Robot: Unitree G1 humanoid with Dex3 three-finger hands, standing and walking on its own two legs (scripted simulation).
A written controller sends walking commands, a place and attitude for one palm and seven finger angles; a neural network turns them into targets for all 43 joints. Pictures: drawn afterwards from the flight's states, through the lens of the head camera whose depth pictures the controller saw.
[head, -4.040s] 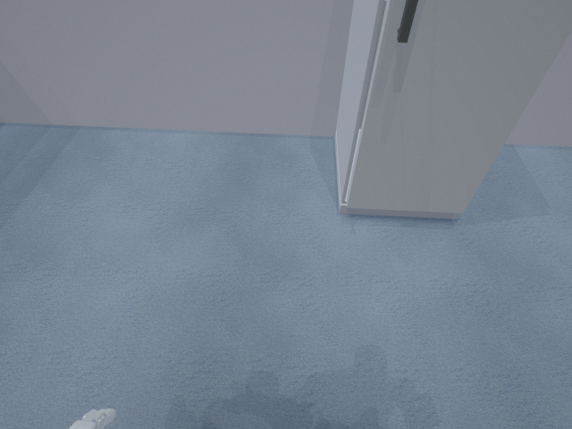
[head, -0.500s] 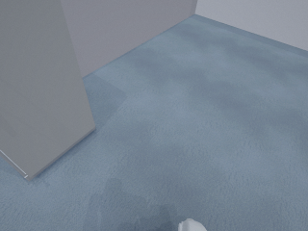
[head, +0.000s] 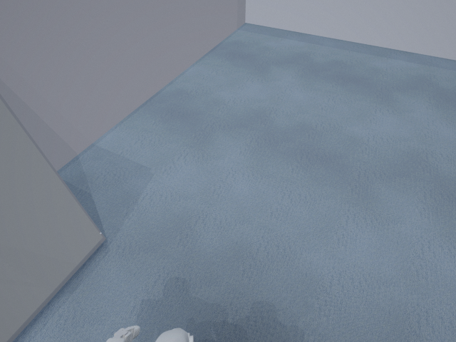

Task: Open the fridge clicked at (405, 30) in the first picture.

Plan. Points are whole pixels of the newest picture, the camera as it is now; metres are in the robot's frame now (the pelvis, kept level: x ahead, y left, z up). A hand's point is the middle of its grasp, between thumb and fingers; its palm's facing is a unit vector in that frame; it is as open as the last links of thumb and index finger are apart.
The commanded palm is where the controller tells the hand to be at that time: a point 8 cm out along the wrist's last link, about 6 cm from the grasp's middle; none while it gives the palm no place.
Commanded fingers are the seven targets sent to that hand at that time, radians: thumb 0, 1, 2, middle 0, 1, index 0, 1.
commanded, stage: turn to face it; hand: left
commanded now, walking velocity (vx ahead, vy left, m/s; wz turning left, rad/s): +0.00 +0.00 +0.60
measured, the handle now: out of the picture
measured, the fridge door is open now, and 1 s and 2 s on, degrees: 0 0 0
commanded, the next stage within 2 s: take the last steps up to it in 1.70 s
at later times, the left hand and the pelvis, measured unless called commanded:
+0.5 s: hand out of the picture +0.05 +0.27 -0.17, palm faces +0.33 -0.91 -0.26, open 7.4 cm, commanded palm none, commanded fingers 0.00 0.90 0.90 -0.20 -0.30 -0.20 -0.30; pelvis +0.05 +0.04 +0.00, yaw +17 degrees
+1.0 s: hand out of the picture +0.01 +0.19 -0.15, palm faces +0.57 -0.78 -0.26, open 7.4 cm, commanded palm none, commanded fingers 0.00 0.90 0.90 -0.20 -0.30 -0.20 -0.30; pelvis +0.06 -0.01 +0.00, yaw +36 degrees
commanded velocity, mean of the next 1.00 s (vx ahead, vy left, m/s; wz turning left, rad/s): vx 0.00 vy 0.00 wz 0.60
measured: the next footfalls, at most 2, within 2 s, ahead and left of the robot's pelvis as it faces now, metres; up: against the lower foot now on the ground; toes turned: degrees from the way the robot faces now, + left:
left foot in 0.28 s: +0.08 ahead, +0.14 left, +0.00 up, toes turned +20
right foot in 0.72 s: +0.15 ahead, -0.10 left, +0.00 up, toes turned +22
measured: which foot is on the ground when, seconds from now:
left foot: up 0.00-0.26, down 0.28-0.72, up 0.74-1.00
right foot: down 0.00-0.28, up 0.30-0.70, down 0.72-1.00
